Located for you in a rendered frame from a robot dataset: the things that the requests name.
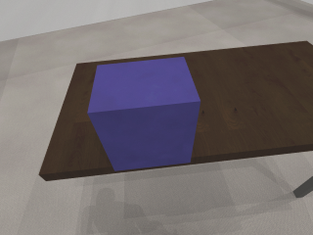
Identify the carton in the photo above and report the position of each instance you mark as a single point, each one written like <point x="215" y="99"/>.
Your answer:
<point x="145" y="113"/>

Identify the table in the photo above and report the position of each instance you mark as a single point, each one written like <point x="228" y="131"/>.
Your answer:
<point x="256" y="101"/>

